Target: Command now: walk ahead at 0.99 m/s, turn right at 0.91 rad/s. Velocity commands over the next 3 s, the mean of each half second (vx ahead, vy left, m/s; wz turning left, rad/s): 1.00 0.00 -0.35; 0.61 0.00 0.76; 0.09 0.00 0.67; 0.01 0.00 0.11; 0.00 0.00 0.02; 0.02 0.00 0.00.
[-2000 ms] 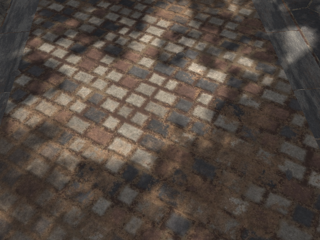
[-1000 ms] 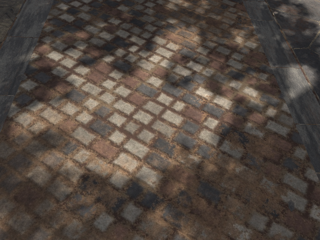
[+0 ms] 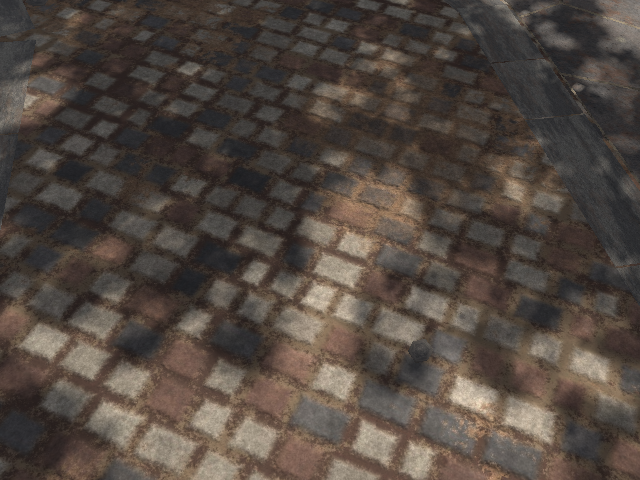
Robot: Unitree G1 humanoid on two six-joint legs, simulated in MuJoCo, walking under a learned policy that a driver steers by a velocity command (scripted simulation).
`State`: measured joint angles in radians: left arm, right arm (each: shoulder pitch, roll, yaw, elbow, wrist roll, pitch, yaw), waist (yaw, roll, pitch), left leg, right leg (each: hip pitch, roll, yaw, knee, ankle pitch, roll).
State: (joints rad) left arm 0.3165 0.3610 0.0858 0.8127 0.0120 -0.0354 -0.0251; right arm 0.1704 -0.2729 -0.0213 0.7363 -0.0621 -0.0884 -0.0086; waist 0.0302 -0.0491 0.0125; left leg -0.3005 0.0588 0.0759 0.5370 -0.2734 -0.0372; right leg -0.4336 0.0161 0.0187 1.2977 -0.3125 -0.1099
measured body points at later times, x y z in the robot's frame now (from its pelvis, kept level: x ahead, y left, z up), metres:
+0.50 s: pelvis +0.47 -0.05 +0.00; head +0.49 -0.05 +0.45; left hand +0.54 +0.22 -0.13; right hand +0.53 -0.32 -0.12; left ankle +0.56 +0.10 -0.64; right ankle +0.40 -0.08 -0.73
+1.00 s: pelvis +0.86 -0.06 +0.00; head +0.91 -0.04 +0.45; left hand +1.02 +0.22 -0.08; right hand +0.96 -0.34 -0.12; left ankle +0.88 -0.03 -0.73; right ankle +1.04 -0.22 -0.65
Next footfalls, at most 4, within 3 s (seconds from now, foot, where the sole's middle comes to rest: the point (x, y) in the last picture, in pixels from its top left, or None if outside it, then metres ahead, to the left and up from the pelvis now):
0.28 right None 0.44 -0.09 -0.77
0.72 left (346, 296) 0.92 -0.03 -0.77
1.20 right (398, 237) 1.11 -0.16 -0.77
1.62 left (339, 283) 0.95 -0.01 -0.77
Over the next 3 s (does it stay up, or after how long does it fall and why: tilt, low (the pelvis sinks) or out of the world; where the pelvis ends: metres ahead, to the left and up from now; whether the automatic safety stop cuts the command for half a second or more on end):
stays up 1.01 -0.11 0.01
